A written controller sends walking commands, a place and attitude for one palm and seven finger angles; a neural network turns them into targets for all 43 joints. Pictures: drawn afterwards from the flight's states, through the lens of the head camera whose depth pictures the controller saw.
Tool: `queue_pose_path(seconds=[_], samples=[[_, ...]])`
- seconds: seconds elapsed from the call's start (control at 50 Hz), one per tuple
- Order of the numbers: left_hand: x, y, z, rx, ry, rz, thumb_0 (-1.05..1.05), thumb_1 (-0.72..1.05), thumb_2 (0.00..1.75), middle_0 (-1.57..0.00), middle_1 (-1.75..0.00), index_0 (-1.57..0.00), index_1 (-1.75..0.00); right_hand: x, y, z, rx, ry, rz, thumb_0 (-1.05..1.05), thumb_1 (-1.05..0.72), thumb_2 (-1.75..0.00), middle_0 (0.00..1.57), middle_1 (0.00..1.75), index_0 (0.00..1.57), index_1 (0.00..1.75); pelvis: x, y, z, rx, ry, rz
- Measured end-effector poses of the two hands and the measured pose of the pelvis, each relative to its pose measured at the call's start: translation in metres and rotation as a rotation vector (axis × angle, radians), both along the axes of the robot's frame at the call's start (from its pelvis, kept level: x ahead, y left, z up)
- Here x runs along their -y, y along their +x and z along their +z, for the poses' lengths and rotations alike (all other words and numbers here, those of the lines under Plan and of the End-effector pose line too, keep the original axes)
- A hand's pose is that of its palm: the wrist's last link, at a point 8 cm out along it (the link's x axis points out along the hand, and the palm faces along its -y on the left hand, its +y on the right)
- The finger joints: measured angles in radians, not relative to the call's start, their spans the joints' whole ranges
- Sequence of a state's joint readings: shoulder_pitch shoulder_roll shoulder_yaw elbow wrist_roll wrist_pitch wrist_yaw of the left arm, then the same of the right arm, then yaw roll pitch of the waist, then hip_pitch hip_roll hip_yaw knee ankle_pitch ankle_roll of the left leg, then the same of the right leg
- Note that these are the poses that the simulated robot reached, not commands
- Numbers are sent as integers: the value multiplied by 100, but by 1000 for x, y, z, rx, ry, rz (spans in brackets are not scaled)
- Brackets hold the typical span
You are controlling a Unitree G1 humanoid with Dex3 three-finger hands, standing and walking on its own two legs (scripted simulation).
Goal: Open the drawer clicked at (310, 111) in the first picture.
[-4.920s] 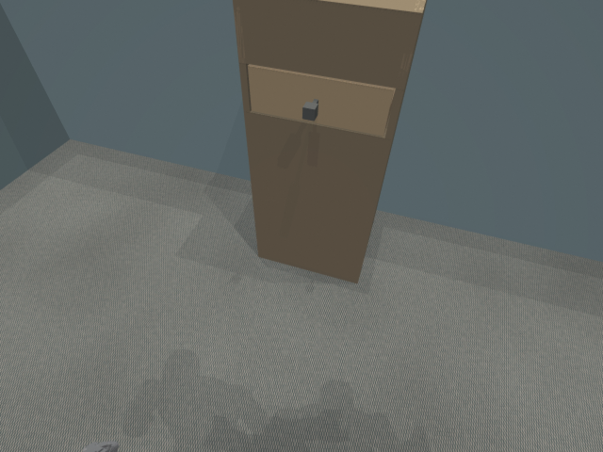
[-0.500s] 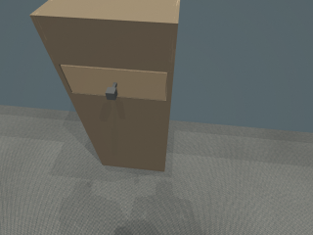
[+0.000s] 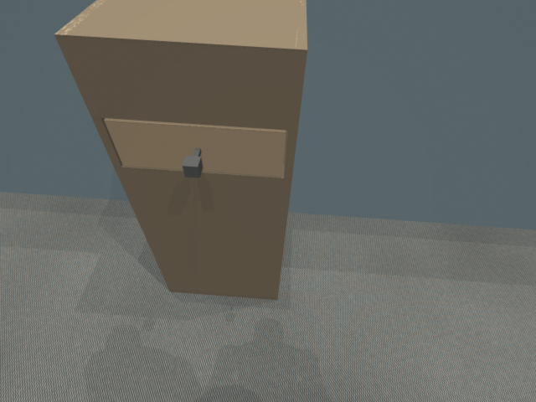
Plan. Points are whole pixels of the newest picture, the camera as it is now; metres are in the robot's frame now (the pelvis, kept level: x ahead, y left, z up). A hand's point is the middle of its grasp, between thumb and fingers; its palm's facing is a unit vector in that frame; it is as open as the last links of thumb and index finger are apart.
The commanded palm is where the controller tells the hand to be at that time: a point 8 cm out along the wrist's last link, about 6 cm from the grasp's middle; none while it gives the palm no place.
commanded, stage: look again from close up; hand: left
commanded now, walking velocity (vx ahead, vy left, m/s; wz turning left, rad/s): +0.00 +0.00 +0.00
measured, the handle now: (194, 161) +0.58 +0.20 -0.01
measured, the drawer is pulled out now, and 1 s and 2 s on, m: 0.00 0.00 0.00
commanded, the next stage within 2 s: shuffle to correct the standing spot in 0.42 s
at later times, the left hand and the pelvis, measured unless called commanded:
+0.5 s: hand out of the picture +0.01 +0.15 -0.17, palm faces +0.01 -0.98 -0.21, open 7.3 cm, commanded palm none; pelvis +0.01 -0.02 +0.00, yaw -1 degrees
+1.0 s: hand out of the picture +0.05 +0.15 -0.18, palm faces +0.04 -0.98 -0.20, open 7.3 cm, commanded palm none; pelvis +0.06 -0.02 -0.01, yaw -1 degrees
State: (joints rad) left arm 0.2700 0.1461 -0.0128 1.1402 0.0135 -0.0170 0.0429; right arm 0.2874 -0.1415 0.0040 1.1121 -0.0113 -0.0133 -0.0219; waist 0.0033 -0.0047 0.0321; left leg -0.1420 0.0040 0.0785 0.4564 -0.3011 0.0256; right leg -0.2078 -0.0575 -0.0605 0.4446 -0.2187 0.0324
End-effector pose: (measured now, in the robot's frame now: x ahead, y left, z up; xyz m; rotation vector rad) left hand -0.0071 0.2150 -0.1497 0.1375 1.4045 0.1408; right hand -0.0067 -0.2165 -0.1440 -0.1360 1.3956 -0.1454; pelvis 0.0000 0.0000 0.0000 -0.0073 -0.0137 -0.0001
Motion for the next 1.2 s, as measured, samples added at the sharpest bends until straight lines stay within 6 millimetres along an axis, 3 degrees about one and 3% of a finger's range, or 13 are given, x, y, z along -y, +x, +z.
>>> queue_pose_path(seconds=[0.22,0.38,0.6,0.82,0.94,1.06,1.2], samples=[[-7,2,6,4,35,-8,1,91,90,-20,-30,-20,-30,-7,-1,-14,25,45,11,1,-92,-90,20,30,20,30,1,3,-5,11,12,-3],[6,12,9,18,35,-10,1,92,90,-20,-30,-20,-30,2,0,-14,15,52,2,1,-91,-90,20,30,20,30,11,6,-3,9,18,-9],[24,11,7,-1,20,1,1,93,90,-20,-30,-20,-30,21,1,-12,-20,39,2,1,-91,-90,19,30,20,30,28,11,-3,3,17,-8],[28,10,-8,-39,-27,60,1,91,90,-20,-30,-20,-30,28,11,-11,-61,0,11,1,-91,-90,19,30,20,30,23,35,-12,-15,10,4],[22,37,-8,-41,-3,44,1,91,90,-20,-30,-20,-30,19,20,-16,-75,3,-18,1,-91,-90,19,30,20,30,21,52,-14,-15,17,-15],[13,69,2,5,46,15,1,93,90,-20,-30,-20,-30,13,43,-14,-50,26,-46,1,-91,-90,19,30,20,30,24,57,-7,-26,24,-16],[6,97,10,90,79,-8,1,92,90,-20,-30,-20,-30,30,58,-13,-9,-1,-40,2,-93,-90,20,30,20,30,26,51,-6,-35,31,-19]])
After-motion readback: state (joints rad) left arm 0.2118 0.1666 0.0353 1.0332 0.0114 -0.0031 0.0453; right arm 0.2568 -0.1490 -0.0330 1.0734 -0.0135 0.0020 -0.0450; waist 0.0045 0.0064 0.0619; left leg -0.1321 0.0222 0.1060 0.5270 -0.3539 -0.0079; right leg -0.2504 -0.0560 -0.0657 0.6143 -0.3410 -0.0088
